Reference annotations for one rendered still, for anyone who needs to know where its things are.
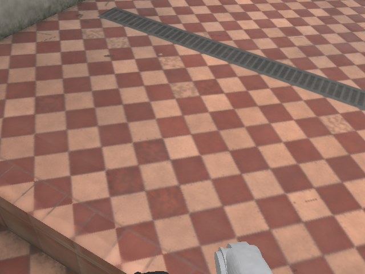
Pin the robot right thigh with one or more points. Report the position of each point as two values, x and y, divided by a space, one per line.
240 258

